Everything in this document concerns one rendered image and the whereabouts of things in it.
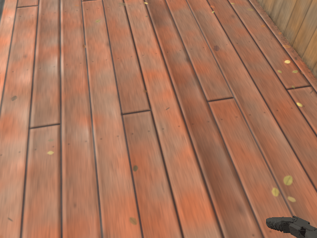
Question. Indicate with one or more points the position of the robot right hand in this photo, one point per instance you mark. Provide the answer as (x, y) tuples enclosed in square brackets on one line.
[(294, 225)]

